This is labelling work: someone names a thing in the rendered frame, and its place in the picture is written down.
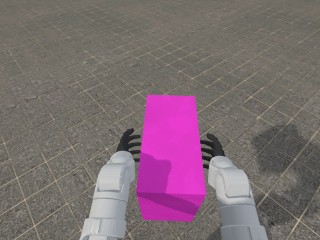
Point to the right robot hand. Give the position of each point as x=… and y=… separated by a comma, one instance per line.
x=215, y=151

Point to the robot right forearm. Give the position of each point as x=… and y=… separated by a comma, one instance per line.
x=235, y=201

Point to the carton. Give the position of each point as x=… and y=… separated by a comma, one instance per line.
x=170, y=183

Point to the robot left forearm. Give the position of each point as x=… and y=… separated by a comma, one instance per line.
x=107, y=215

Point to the left robot hand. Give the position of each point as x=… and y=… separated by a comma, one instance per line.
x=124, y=144

